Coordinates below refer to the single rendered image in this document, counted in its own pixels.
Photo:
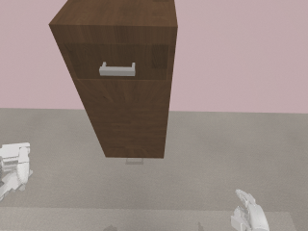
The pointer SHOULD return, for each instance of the handle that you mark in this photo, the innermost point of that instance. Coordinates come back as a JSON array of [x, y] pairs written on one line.
[[117, 70]]

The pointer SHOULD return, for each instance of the left robot hand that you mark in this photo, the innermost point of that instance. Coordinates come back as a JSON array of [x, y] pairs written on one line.
[[15, 162]]

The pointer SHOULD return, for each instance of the right robot hand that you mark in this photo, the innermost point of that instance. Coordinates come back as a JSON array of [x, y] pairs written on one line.
[[252, 217]]

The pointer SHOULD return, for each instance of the drawer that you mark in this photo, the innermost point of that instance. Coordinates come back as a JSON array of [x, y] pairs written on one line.
[[150, 59]]

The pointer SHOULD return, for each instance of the cabinet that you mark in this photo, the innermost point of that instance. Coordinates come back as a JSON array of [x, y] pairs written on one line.
[[129, 117]]

